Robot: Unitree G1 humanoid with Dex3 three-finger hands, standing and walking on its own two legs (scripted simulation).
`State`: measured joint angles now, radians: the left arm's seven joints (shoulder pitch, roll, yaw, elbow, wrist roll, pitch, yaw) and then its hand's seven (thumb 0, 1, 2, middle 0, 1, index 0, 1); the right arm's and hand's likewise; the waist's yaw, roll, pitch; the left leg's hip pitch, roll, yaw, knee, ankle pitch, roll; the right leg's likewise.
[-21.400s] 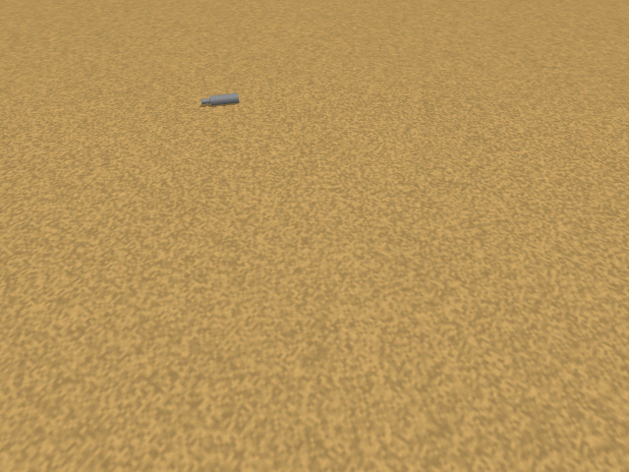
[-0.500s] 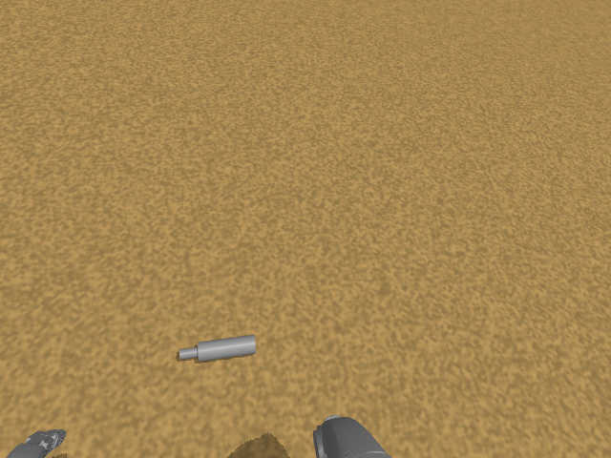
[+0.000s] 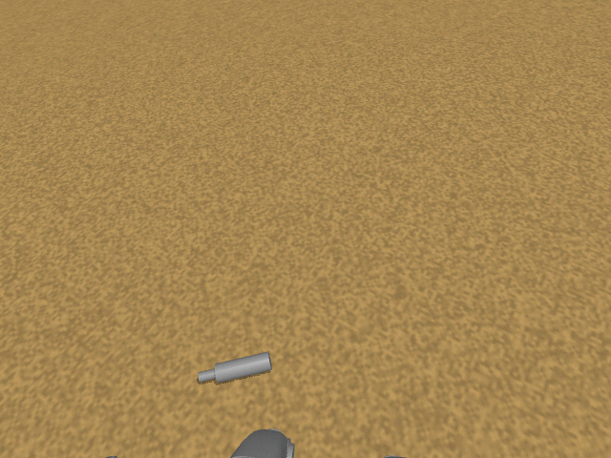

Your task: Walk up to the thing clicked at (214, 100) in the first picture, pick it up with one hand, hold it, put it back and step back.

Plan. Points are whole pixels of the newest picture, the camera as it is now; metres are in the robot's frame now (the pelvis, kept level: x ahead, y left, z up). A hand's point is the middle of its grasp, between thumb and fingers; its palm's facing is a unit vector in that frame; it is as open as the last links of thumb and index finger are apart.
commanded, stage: walk up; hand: left
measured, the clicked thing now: (235, 368) +0.47 +0.29 -0.72
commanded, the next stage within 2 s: none
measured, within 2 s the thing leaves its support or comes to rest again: neither
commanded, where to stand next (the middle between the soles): +0.09 +0.02 m, yaw +1 degrees
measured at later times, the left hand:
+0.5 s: hand out of the picture +0.05 +0.33 -0.18, palm faces +0.05 -0.93 -0.36, open 7.4 cm
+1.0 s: hand out of the picture -0.02 +0.34 -0.09, palm faces +0.05 -0.74 -0.67, open 7.4 cm
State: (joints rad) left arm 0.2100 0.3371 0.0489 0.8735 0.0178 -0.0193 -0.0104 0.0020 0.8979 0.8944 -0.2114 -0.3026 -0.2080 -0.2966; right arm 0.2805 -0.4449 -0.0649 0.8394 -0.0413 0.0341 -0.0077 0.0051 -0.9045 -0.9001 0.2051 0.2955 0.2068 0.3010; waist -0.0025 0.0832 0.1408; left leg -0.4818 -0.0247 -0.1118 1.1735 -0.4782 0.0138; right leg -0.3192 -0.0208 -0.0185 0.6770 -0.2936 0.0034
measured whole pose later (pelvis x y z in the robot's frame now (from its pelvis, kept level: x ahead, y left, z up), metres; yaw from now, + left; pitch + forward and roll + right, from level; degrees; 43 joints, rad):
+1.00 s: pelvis -0.02 +0.00 -0.02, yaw +3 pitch -3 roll +0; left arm 0.33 0.44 0.08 0.87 0.01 -0.07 0.09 0.00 0.89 0.89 -0.21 -0.30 -0.21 -0.30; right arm 0.19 -0.47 -0.11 0.74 -0.07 0.11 0.05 0.00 -0.90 -0.90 0.21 0.30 0.21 0.30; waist 0.02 0.18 0.17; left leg -0.62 0.03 -0.13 1.34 -0.40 -0.01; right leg -0.43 -0.09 0.05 0.83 -0.35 0.05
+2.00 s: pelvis -0.03 +0.01 -0.04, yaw +2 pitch -3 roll +1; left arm 0.35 0.49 0.10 0.88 0.03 -0.07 0.11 0.00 0.90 0.89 -0.21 -0.30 -0.21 -0.30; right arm 0.14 -0.49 -0.11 0.74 -0.06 0.12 0.06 0.00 -0.90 -0.90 0.21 0.30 0.21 0.30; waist 0.05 0.21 0.15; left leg -0.59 0.07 -0.10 1.28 -0.43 0.00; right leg -0.54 -0.12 0.11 0.90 -0.34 0.05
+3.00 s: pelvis +0.04 -0.02 +0.00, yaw -3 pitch -5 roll +2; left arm 0.22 0.40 0.06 0.89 0.00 -0.03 0.05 0.00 0.90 0.89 -0.21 -0.30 -0.21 -0.30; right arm 0.19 -0.44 -0.08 0.78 -0.01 0.05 -0.01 0.00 -0.91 -0.90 0.21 0.30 0.21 0.30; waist 0.00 0.16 0.23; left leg -0.66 -0.08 -0.18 1.24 -0.35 -0.02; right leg -0.30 -0.08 0.01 0.73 -0.35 0.02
